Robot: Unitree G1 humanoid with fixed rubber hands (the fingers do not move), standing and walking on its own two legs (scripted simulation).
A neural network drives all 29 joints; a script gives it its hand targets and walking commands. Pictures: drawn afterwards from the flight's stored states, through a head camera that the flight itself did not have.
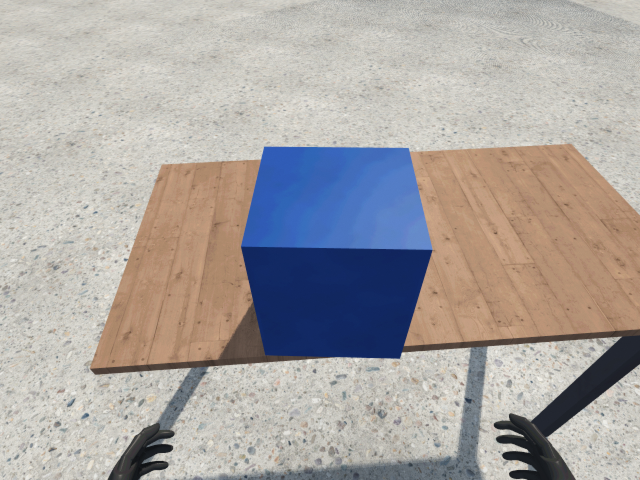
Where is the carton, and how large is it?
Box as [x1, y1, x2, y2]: [241, 147, 432, 358]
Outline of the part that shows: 264,147 241,248 265,354 399,358 432,249 408,148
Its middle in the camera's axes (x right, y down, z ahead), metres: +0.02 +0.02 +0.58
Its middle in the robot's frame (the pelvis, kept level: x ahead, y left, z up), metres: +0.43 -0.01 +0.04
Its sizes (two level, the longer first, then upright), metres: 0.210 0.200 0.250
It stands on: a table, 0.67 m high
